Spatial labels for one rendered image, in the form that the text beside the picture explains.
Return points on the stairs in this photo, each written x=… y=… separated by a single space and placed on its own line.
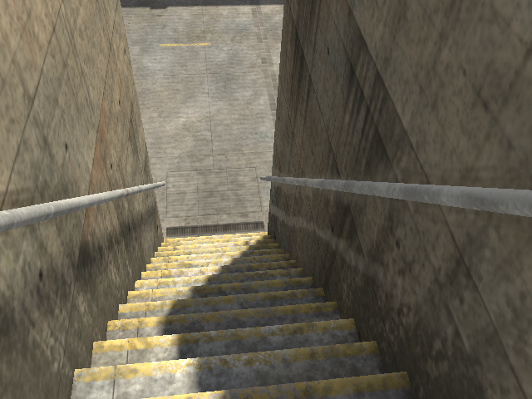
x=232 y=317

